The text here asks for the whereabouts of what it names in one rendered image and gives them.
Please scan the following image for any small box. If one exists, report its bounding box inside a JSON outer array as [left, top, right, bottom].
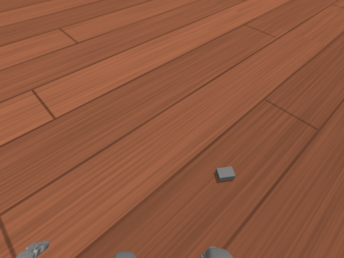
[[216, 166, 235, 181]]

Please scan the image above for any left robot hand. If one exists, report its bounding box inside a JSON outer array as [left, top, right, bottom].
[[16, 241, 49, 258]]

